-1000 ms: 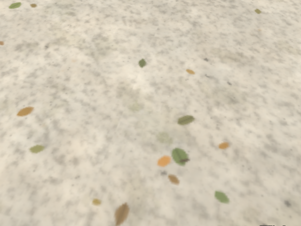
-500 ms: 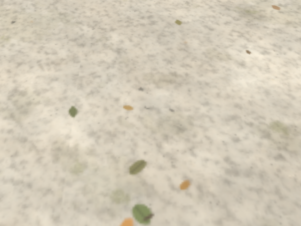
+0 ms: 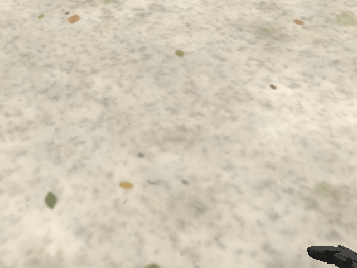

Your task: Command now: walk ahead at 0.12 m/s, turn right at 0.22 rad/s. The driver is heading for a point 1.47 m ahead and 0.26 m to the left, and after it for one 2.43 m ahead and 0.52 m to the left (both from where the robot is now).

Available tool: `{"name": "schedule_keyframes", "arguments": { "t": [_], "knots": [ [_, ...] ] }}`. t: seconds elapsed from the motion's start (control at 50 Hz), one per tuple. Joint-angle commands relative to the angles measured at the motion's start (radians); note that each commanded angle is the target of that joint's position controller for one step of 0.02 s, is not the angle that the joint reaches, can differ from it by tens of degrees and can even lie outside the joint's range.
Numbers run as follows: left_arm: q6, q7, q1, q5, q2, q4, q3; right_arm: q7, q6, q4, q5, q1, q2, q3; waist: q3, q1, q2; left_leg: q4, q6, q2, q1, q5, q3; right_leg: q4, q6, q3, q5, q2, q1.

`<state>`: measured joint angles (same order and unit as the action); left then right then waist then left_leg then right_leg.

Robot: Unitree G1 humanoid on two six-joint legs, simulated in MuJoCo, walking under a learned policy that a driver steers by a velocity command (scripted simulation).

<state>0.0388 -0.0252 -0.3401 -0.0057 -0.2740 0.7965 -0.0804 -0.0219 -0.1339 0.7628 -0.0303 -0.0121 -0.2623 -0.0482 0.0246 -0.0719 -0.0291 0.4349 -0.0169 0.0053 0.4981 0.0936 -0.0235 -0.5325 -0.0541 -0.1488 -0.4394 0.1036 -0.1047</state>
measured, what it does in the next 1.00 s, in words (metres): walks ahead: right foot, then left foot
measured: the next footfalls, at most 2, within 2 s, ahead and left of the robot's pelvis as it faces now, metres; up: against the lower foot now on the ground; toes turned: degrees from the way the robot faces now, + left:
right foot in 0.40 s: +0.04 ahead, -0.12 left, +0.00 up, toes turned -1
left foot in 0.88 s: +0.26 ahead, +0.15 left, +0.00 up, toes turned +2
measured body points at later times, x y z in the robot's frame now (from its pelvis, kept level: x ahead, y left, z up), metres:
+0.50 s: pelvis +0.03 -0.02 +0.02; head +0.02 -0.05 +0.47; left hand +0.04 +0.26 -0.10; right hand +0.17 -0.29 -0.11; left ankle +0.12 +0.13 -0.66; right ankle +0.00 -0.11 -0.72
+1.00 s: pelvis +0.20 +0.06 +0.01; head +0.22 +0.07 +0.46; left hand +0.21 +0.33 -0.12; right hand +0.32 -0.21 -0.10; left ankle +0.22 +0.15 -0.73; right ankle +0.10 -0.09 -0.64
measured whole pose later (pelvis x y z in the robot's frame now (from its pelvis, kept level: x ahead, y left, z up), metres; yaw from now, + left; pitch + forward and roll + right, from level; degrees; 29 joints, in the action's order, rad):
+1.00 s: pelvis +0.20 +0.06 +0.01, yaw -1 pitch +2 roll +0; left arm 0.09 -0.01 -0.38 -0.03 -0.27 0.93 -0.07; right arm -0.03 -0.09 0.88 0.01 -0.18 -0.25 -0.06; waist -0.01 -0.02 0.03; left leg 0.46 -0.05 -0.02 0.29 -0.21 0.06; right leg -1.13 -0.03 -0.02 -0.37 -0.06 -0.40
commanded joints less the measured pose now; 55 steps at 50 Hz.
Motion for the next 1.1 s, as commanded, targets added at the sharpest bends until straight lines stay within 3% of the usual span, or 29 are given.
{"name": "schedule_keyframes", "arguments": {
  "t": [0.02,0.04,0.06,0.08,0.1,0.14,0.24,0.3,0.34,0.36,0.38,0.4,0.42,0.44,0.46,0.5,0.56,0.64,0.78,0.82,0.86,0.88,0.9,0.92,0.94,0.96,1.0,1.04,1.1],
  "knots": [
    [0.016,-0.004,-0.127,0.006,-0.025,-0.063,0.008,0.009,-0.006,-0.019,-0.036,-0.236,-0.219,-0.051,-0.383,0.09,-0.177,0.116,-0.293,0.407,-0.762,1.034,-0.34,-0.623,0.072,-0.023,-0.081,0.016,-0.366],
    [0.013,0.004,-0.185,-0.012,-0.09,-0.05,0.005,0.002,0.013,-0.007,-0.002,-0.275,-0.15,-0.035,-0.524,0.1,-0.214,0.105,-0.355,0.476,-0.831,0.982,-0.476,-0.748,0.093,-0.073,-0.335,0.001,-0.434],
    [-0.004,0.004,-0.104,-0.024,-0.159,-0.054,-0.011,-0.001,0.03,-0.026,0.016,-0.221,-0.133,-0.03,-0.458,0.119,-0.125,0.082,-0.323,0.428,-0.764,0.806,-0.434,-0.827,0.114,-0.088,-0.29,-0.039,-0.483],
    [-0.029,-0.004,-0.018,-0.021,-0.167,-0.066,-0.015,0.004,0.05,-0.037,0.02,-0.158,-0.117,-0.023,-0.367,0.117,-0.055,0.048,-0.282,0.374,-0.647,0.63,-0.363,-0.825,0.128,-0.042,-0.238,-0.063,-0.5],
    [-0.06,-0.014,0.015,-0.014,-0.157,-0.064,-0.017,0.009,0.07,-0.041,0.021,-0.094,-0.093,-0.009,-0.252,0.097,-0.027,0.001,-0.262,0.333,-0.482,0.481,-0.305,-0.78,0.137,-0.017,-0.211,-0.08,-0.488],
    [-0.104,-0.025,-0.016,-0.009,-0.111,-0.057,-0.01,0.013,0.104,-0.04,0.009,-0.022,-0.123,-0.014,-0.149,0.042,-0.09,-0.096,-0.227,0.253,-0.234,0.232,-0.219,-0.669,0.143,0.054,-0.131,-0.087,-0.35],
    [-0.101,-0.038,-0.023,0.006,-0.071,-0.042,0.003,0.045,0.136,-0.016,0.013,-0.019,-0.147,-0.025,-0.203,0.049,-0.128,-0.111,-0.234,0.248,-0.248,0.277,-0.157,-0.484,0.139,0.112,-0.012,-0.094,-0.267],
    [-0.094,-0.021,-0.037,0.008,-0.069,-0.027,0.006,0.051,0.148,0.003,0.024,-0.02,-0.143,-0.025,-0.215,0.05,-0.175,-0.216,-0.183,0.22,-0.166,-0.438,-0.168,-0.288,0.097,0.147,0.035,-0.117,-0.145],
    [-0.087,-0.001,-0.104,0.02,-0.066,0.011,0.001,0.047,0.154,0.022,0.041,-0.022,-0.15,-0.029,-0.168,0.01,-0.199,-0.241,-0.125,0.192,-0.051,-0.687,-0.137,-0.112,0.057,0.227,0.116,-0.074,0.006],
    [-0.085,0.005,-0.128,0.026,-0.061,0.03,0.001,0.047,0.155,0.029,0.046,-0.033,-0.142,-0.03,-0.13,-0.003,-0.177,-0.224,-0.085,0.167,-0.009,-0.767,-0.114,-0.058,0.03,0.258,0.086,-0.053,0.037],
    [-0.08,0.008,-0.154,0.035,-0.062,0.04,0.004,0.046,0.153,0.023,0.048,-0.024,-0.107,-0.023,-0.08,-0.017,-0.088,-0.101,-0.034,0.118,0.032,-0.795,-0.072,0.065,-0.011,0.182,-0.029,-0.096,0.031],
    [-0.072,0.001,-0.187,0.036,-0.11,0.039,0.0,0.036,0.145,0.01,0.041,-0.03,-0.013,-0.003,-0.074,-0.004,0.189,0.295,0.032,0.02,0.172,-0.736,0.043,0.246,-0.089,-0.165,-0.297,-0.336,0.061],
    [-0.057,0.007,-0.097,0.035,-0.282,0.006,-0.039,0.033,0.124,-0.03,0.058,0.016,-0.09,-0.032,0.071,0.013,0.3,0.428,0.017,-0.039,0.349,-0.595,0.01,0.455,-0.228,-0.502,-0.528,-0.505,-0.128],
    [-0.026,-0.002,-0.009,0.045,-0.268,-0.015,-0.038,0.04,0.108,-0.034,0.079,0.045,-0.167,-0.057,0.15,0.041,0.242,0.51,-0.004,0.009,0.36,-0.49,-0.07,0.51,-0.227,-0.521,-0.526,-0.496,-0.195],
    [0.001,-0.009,0.053,0.033,-0.204,-0.016,-0.02,0.042,0.105,-0.005,0.074,-0.011,-0.178,-0.066,0.149,0.086,0.221,0.536,-0.009,0.021,0.351,-0.379,-0.083,0.488,-0.165,-0.413,-0.377,-0.447,-0.161],
    [0.026,-0.006,0.044,0.008,-0.141,0.0,-0.005,0.041,0.106,0.051,0.037,-0.082,-0.144,-0.068,0.085,0.09,0.193,0.574,0.009,0.026,0.31,-0.273,-0.046,0.453,-0.098,-0.238,-0.196,-0.374,-0.085],
    [0.039,-0.005,-0.089,0.002,-0.078,0.057,0.01,0.03,0.097,0.062,0.042,-0.066,-0.087,-0.061,0.05,0.058,0.17,0.559,0.02,0.033,0.313,-0.178,-0.003,0.445,-0.085,-0.121,-0.039,-0.337,0.015],
    [0.039,-0.011,-0.146,0.008,-0.105,0.08,0.002,0.02,0.082,0.042,0.047,0.005,-0.063,-0.048,0.051,0.017,0.184,0.372,0.045,0.044,0.279,-0.118,0.02,0.452,-0.096,-0.058,0.063,-0.337,0.07],
    [0.029,-0.006,-0.172,-0.015,-0.15,0.118,-0.021,-0.006,0.052,0.004,0.063,0.08,-0.068,-0.021,0.097,-0.03,0.189,0.107,0.021,0.039,0.109,-0.226,0.063,0.406,-0.128,-0.023,0.138,-0.376,0.059],
    [0.023,0.0,-0.154,-0.022,-0.156,0.125,-0.027,-0.011,0.045,0.007,0.065,0.038,-0.091,-0.025,0.091,0.003,0.197,0.058,-0.012,0.036,0.018,-0.264,0.064,0.373,-0.122,-0.033,0.167,-0.395,0.055],
    [0.018,0.002,-0.103,-0.023,-0.153,0.115,-0.026,-0.005,0.041,0.061,0.062,-0.133,-0.132,-0.047,0.016,0.099,0.173,0.009,-0.048,-0.006,-0.239,-0.253,0.092,0.216,-0.09,0.017,0.394,-0.352,-0.009],
    [0.02,0.004,-0.085,-0.013,-0.116,0.104,-0.013,0.004,0.038,0.107,0.062,-0.297,-0.189,-0.073,-0.106,0.17,0.097,0.01,-0.084,0.054,-0.493,-0.253,0.013,-0.03,-0.051,0.094,0.483,-0.283,-0.109],
    [0.038,0.008,-0.106,0.008,-0.025,0.056,0.015,0.012,0.046,0.133,0.044,-0.446,-0.308,-0.1,-0.263,0.193,-0.178,-0.019,-0.202,0.31,-0.845,-0.307,-0.355,-0.445,0.029,0.196,0.246,-0.155,-0.452],
    [0.066,0.007,-0.104,-0.01,-0.02,0.055,0.017,0.003,0.045,0.144,0.043,-0.471,-0.267,-0.085,-0.322,0.193,-0.272,-0.175,-0.286,0.403,-0.878,-0.504,-0.675,-0.658,0.042,0.088,-0.121,-0.081,-0.637],
    [0.083,0.014,-0.044,-0.036,-0.107,0.044,-0.006,0.0,0.041,0.129,0.041,-0.386,-0.197,-0.059,-0.186,0.176,-0.175,-0.195,-0.256,0.379,-0.766,-0.577,-0.581,-0.762,0.018,0.04,-0.068,-0.155,-0.727],
    [0.087,0.017,0.006,-0.043,-0.121,0.037,-0.009,-0.002,0.041,0.11,0.041,-0.312,-0.146,-0.045,-0.106,0.149,-0.121,-0.208,-0.218,0.333,-0.653,-0.558,-0.457,-0.754,-0.001,0.064,0.029,-0.204,-0.73],
    [0.075,0.012,0.036,-0.018,-0.097,0.037,-0.014,-0.008,0.039,0.091,0.03,-0.214,-0.094,-0.025,-0.01,0.097,-0.071,-0.265,-0.189,0.25,-0.46,-0.386,-0.285,-0.644,0.003,0.079,0.173,-0.26,-0.656],
    [0.057,0.015,0.019,-0.012,-0.056,0.041,-0.008,-0.006,0.038,0.1,0.026,-0.216,-0.09,-0.023,0.004,0.067,-0.081,-0.298,-0.19,0.218,-0.384,-0.234,-0.194,-0.595,0.015,0.092,0.232,-0.271,-0.596],
    [0.046,0.014,0.091,0.0,-0.052,0.009,-0.007,0.007,0.033,0.122,0.028,-0.261,-0.123,-0.029,0.028,0.065,-0.033,-0.312,-0.208,0.212,-0.377,-0.025,-0.118,-0.461,0.049,0.108,0.335,-0.263,-0.646]
  ]
}}
Velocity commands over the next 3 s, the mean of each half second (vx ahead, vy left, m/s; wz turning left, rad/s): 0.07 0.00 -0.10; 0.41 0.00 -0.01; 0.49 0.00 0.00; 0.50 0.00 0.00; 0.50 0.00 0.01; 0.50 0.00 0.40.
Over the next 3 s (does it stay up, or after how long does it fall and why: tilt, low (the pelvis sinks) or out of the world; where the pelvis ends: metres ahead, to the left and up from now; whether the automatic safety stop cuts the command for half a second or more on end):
stays up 1.33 0.07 0.00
